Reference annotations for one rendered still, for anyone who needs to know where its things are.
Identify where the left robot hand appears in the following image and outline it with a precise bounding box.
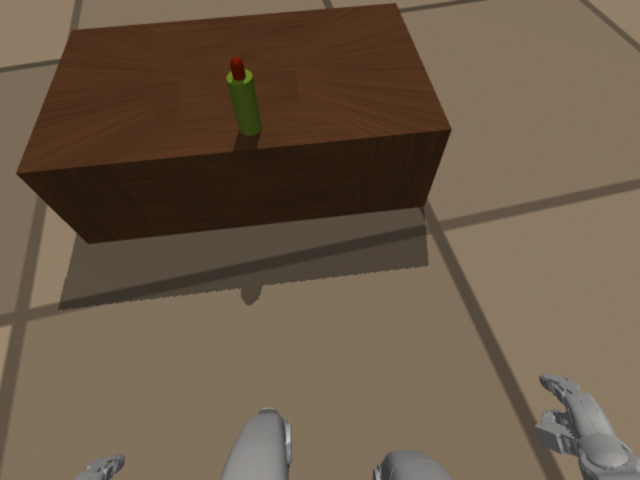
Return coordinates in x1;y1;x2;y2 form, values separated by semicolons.
74;455;125;480

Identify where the right robot arm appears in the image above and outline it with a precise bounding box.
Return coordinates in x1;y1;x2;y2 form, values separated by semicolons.
577;433;640;480

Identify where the right robot hand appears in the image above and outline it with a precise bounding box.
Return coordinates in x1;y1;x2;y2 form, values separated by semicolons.
535;374;617;458

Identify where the bottle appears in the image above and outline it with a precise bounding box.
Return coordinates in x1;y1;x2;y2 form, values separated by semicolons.
226;57;262;136

